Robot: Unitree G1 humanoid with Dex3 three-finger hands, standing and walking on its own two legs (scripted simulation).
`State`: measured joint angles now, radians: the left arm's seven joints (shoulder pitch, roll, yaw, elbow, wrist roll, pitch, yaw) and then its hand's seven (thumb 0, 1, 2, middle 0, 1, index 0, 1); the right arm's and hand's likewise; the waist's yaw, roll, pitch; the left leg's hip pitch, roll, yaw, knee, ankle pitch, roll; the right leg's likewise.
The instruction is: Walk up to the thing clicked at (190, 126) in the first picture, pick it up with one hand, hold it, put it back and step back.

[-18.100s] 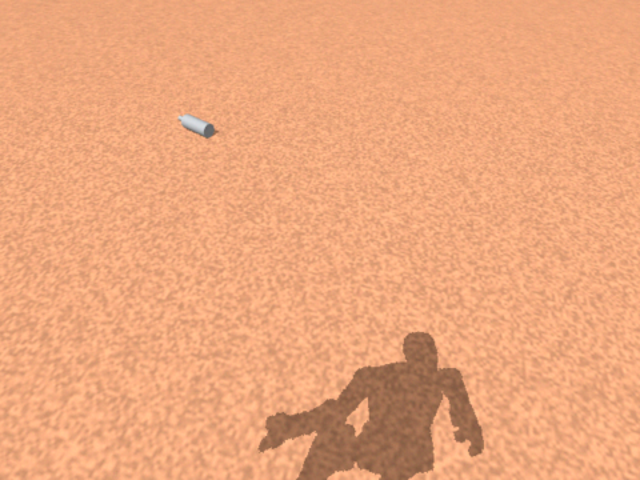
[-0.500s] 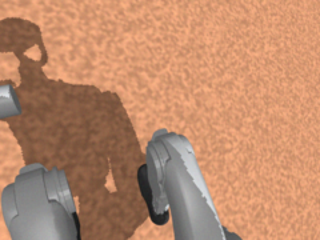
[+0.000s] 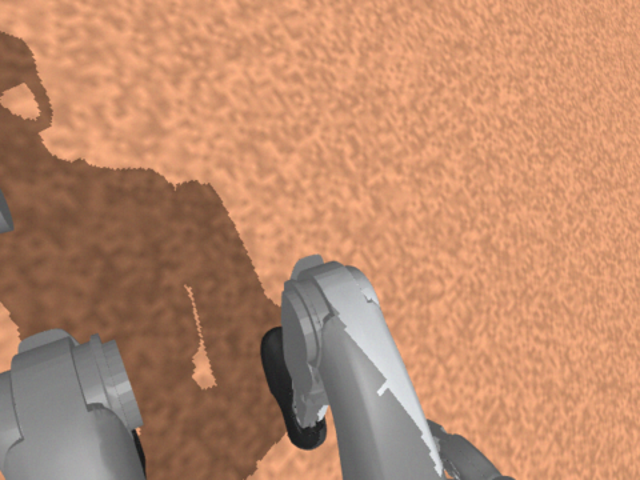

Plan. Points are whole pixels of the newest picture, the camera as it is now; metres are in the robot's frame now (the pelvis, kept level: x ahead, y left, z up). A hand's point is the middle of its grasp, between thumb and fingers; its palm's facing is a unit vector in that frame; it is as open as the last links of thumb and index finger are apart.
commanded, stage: close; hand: left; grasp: from above
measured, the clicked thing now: out of the picture +0.45 +0.35 -0.26
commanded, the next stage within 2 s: settle in 1.58 s
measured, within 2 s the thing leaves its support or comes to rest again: neither
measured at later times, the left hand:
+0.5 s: hand out of the picture +0.45 +0.32 -0.24, palm faces -0.44 -0.16 -0.88, open 12.0 cm
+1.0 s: hand out of the picture +0.45 +0.32 -0.24, palm faces -0.44 -0.15 -0.88, open 11.1 cm
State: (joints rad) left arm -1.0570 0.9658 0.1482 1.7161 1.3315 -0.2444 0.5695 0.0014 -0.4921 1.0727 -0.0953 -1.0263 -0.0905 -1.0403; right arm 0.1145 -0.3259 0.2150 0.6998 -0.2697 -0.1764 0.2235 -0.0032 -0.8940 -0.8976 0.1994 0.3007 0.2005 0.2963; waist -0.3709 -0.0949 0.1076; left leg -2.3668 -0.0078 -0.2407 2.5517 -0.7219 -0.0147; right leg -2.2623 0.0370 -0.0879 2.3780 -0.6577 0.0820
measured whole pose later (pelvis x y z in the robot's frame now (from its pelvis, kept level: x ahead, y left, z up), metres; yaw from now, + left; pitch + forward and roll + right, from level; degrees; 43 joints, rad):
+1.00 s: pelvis +0.00 +0.00 +0.00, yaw -1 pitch +28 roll -15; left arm -1.07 1.00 0.12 1.76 1.33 -0.24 0.60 0.00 -0.09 0.70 -0.43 -0.84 -0.45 -0.81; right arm 0.11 -0.34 0.26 0.68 -0.28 -0.24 0.27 0.00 -0.89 -0.90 0.20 0.30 0.20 0.30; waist -0.38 -0.11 0.14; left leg -2.36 0.00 -0.26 2.57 -0.73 -0.01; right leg -2.24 0.05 -0.11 2.37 -0.65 0.08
